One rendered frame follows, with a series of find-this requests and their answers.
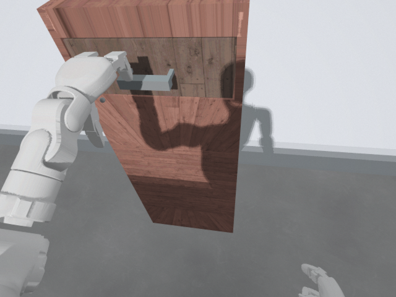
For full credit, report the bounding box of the cabinet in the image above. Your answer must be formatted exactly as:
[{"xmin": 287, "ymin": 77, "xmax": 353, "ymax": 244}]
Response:
[{"xmin": 37, "ymin": 0, "xmax": 250, "ymax": 233}]

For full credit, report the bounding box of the drawer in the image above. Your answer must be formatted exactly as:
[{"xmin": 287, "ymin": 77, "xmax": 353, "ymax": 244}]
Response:
[{"xmin": 63, "ymin": 37, "xmax": 237, "ymax": 98}]

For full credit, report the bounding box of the robot left hand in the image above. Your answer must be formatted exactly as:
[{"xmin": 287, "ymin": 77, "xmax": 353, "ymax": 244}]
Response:
[{"xmin": 55, "ymin": 51, "xmax": 133, "ymax": 148}]

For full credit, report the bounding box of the left robot forearm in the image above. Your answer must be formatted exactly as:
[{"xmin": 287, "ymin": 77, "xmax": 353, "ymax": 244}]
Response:
[{"xmin": 0, "ymin": 86, "xmax": 92, "ymax": 227}]

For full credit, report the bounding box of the robot right hand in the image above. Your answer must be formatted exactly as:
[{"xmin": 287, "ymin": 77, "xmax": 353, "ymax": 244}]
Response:
[{"xmin": 299, "ymin": 264, "xmax": 345, "ymax": 297}]

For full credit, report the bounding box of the left robot upper arm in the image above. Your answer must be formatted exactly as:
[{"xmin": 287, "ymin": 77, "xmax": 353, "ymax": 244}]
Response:
[{"xmin": 0, "ymin": 229, "xmax": 50, "ymax": 297}]

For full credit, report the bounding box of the handle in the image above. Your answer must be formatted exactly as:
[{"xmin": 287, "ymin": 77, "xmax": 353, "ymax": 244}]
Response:
[{"xmin": 116, "ymin": 68, "xmax": 174, "ymax": 91}]

